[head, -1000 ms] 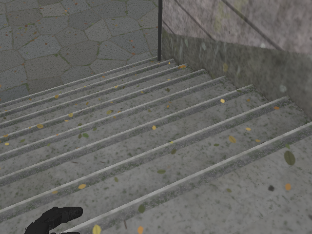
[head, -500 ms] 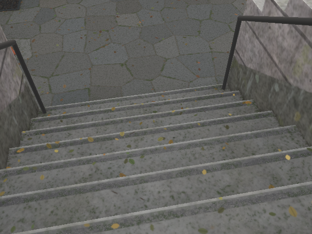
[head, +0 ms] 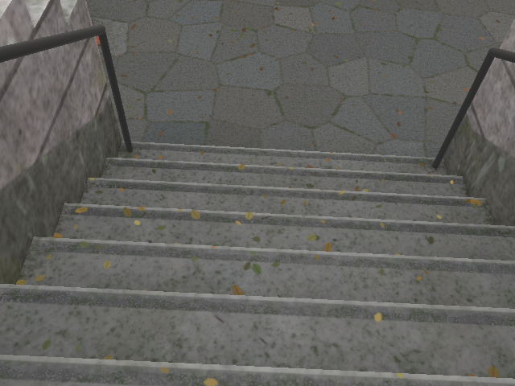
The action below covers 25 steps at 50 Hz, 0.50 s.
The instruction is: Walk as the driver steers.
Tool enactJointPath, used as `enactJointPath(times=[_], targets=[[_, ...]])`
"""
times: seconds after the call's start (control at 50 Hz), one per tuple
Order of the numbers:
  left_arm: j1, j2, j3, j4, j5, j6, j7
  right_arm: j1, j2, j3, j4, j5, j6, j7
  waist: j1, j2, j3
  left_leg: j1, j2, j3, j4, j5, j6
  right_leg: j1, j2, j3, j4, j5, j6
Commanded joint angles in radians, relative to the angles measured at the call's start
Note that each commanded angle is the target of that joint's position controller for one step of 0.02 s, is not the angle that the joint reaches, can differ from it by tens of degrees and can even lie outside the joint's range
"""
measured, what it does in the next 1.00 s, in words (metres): steps on the spot: right foot, then left foot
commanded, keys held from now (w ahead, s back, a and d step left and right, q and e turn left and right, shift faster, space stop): no key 1.00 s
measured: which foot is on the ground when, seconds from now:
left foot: down 0.00-0.14, up 0.16-0.48, down 0.50-1.00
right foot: up 0.00-0.10, down 0.12-1.00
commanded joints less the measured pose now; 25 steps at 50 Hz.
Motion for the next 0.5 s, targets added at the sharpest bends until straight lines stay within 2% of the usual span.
enactJointPath(times=[0.02, 0.06, 0.08, 0.1, 0.12, 0.14, 0.16, 0.18, 0.2, 0.22, 0.24, 0.28, 0.3, 0.32, 0.36, 0.38, 0.4, 0.42, 0.46, 0.48, 0.5], targets=[[-0.003, 0.066, 0.01, -0.074, -0.005, -0.03, -0.017, -0.028, -0.14, -0.039, -0.085, -0.003, 0.006, -0.008, 0.008, 0.167, -0.163, 0.167, 0.258, -0.286, -0.091, 0.224, 0.186, 0.065, 0.02, -0.031, -0.03, -0.045, -0.006], [0.0, 0.07, 0.009, -0.078, -0.011, -0.034, -0.033, -0.014, -0.128, -0.032, -0.082, 0.007, 0.012, -0.008, -0.007, 0.192, -0.161, 0.214, 0.257, -0.307, -0.072, 0.242, 0.173, 0.117, 0.019, -0.039, -0.16, -0.087, -0.023], [0.023, 0.08, 0.012, -0.073, -0.014, -0.038, -0.043, -0.027, -0.127, -0.029, -0.086, 0.013, 0.013, -0.006, 0.004, 0.196, -0.166, 0.232, 0.266, -0.341, -0.069, 0.21, 0.159, 0.161, 0.009, -0.028, -0.258, -0.062, -0.042], [0.055, 0.075, 0.015, -0.062, -0.01, -0.042, -0.049, -0.056, -0.121, -0.024, -0.089, 0.023, 0.012, -0.006, 0.032, 0.188, -0.168, 0.206, 0.243, -0.334, -0.051, 0.161, 0.134, 0.254, 0.003, -0.039, -0.397, 0.04, -0.065], [0.077, 0.078, 0.016, -0.055, 0.004, -0.044, -0.052, -0.054, -0.106, -0.018, -0.086, 0.029, 0.008, -0.006, 0.046, 0.157, -0.169, 0.141, 0.208, -0.308, -0.027, 0.061, 0.098, 0.37, -0.026, -0.029, -0.515, 0.182, -0.095], [0.092, 0.127, 0.022, -0.061, 0.025, -0.04, -0.052, -0.006, -0.069, -0.008, -0.083, 0.013, 0.004, -0.004, 0.013, -0.022, -0.185, 0.03, 0.119, -0.197, 0.145, -0.167, 0.04, 0.489, -0.198, 0.13, -0.541, 0.396, -0.166], [0.086, 0.161, 0.025, -0.057, 0.042, -0.032, -0.051, 0.035, -0.083, -0.015, -0.085, 0.015, -0.009, -0.003, -0.014, -0.238, -0.117, -0.115, -0.025, -0.063, 0.282, -0.493, -0.027, 0.468, -0.36, 0.303, -0.573, 0.641, -0.327], [0.074, 0.146, 0.024, -0.066, 0.046, -0.034, -0.051, -0.01, -0.153, -0.034, -0.081, -0.007, -0.02, -0.004, 0.02, -0.199, -0.088, -0.144, 0.011, -0.037, 0.459, -0.522, -0.078, 0.377, -0.4, 0.376, -0.616, 0.53, -0.394], [0.027, 0.135, 0.021, -0.081, 0.027, -0.035, -0.047, -0.034, -0.2, -0.055, -0.064, -0.003, -0.017, -0.004, 0.016, -0.123, -0.052, -0.155, 0.029, -0.023, 0.571, -0.456, -0.102, 0.353, -0.338, 0.307, -0.613, 0.411, -0.357], [-0.023, 0.12, 0.013, -0.091, 0.009, -0.033, -0.041, -0.011, -0.199, -0.062, -0.033, 0.006, -0.007, -0.01, -0.006, -0.083, -0.039, -0.149, 0.034, -0.023, 0.625, -0.396, -0.121, 0.335, -0.278, 0.234, -0.602, 0.345, -0.309], [-0.036, 0.089, 0.0, -0.097, -0.002, -0.032, -0.039, 0.002, -0.174, -0.058, -0.017, 0.005, 0.006, -0.015, -0.006, -0.084, -0.039, -0.135, 0.039, -0.025, 0.67, -0.358, -0.139, 0.326, -0.253, 0.192, -0.599, 0.333, -0.289], [-0.034, 0.047, -0.02, -0.088, -0.002, -0.024, -0.037, 0.014, -0.105, -0.039, -0.002, 0.014, 0.011, -0.011, -0.012, -0.09, -0.043, -0.096, 0.045, 0.002, 0.685, -0.315, -0.154, 0.315, -0.198, 0.123, -0.608, 0.299, -0.276], [-0.028, 0.04, -0.022, -0.084, -0.002, -0.02, -0.037, 0.014, -0.09, -0.033, 0.005, 0.021, 0.011, -0.013, -0.011, -0.114, -0.037, -0.089, 0.062, 0.027, 0.62, -0.304, -0.157, 0.331, -0.175, 0.098, -0.613, 0.236, -0.269], [-0.021, 0.04, -0.022, -0.083, -0.006, -0.018, -0.038, 0.01, -0.08, -0.028, 0.011, 0.019, 0.01, -0.014, 0.002, -0.122, -0.036, -0.078, 0.089, 0.053, 0.519, -0.291, -0.162, 0.356, -0.164, 0.09, -0.611, 0.192, -0.264], [0.014, 0.066, -0.015, -0.069, -0.014, -0.009, -0.035, -0.042, -0.048, -0.011, 0.006, 0.011, 0.003, -0.004, 0.042, -0.15, -0.047, -0.017, 0.142, 0.12, 0.308, -0.282, -0.165, 0.395, -0.149, 0.091, -0.601, 0.121, -0.256], [0.044, 0.087, -0.008, -0.059, -0.015, -0.003, -0.031, -0.063, -0.041, -0.007, 0.003, 0.011, -0.003, 0.001, 0.066, -0.167, -0.051, 0.008, 0.15, 0.136, 0.231, -0.297, -0.16, 0.408, -0.158, 0.111, -0.595, 0.106, -0.262], [0.067, 0.104, -0.004, -0.049, -0.014, 0.003, -0.028, -0.065, -0.05, -0.008, 0.008, 0.014, -0.008, 0.004, 0.078, -0.177, -0.056, 0.03, 0.149, 0.149, 0.171, -0.304, -0.155, 0.416, -0.169, 0.133, -0.587, 0.104, -0.27], [0.08, 0.111, -0.002, -0.042, -0.013, 0.008, -0.025, -0.05, -0.064, -0.013, 0.022, 0.016, -0.014, 0.006, 0.081, -0.176, -0.058, 0.052, 0.147, 0.159, 0.108, -0.275, -0.146, 0.42, -0.178, 0.154, -0.583, 0.111, -0.275], [0.074, 0.106, -0.005, -0.032, -0.028, 0.013, -0.021, 0.019, -0.063, -0.013, 0.065, 0.009, -0.023, 0.008, 0.046, -0.152, -0.061, 0.151, 0.142, 0.178, -0.094, -0.11, -0.113, 0.393, -0.174, 0.159, -0.57, 0.138, -0.254], [0.094, 0.107, -0.005, -0.021, -0.033, 0.009, -0.02, 0.037, -0.075, -0.013, 0.077, -0.004, -0.027, 0.009, 0.042, -0.134, -0.075, 0.215, 0.155, 0.156, -0.136, -0.025, -0.089, 0.367, -0.167, 0.157, -0.572, 0.156, -0.223], [0.091, 0.103, -0.009, -0.019, -0.028, -0.003, -0.023, 0.054, -0.096, -0.013, 0.077, -0.018, -0.029, 0.007, 0.038, -0.101, -0.109, 0.292, 0.198, 0.121, -0.103, 0.043, -0.066, 0.329, -0.157, 0.137, -0.555, 0.18, -0.187]])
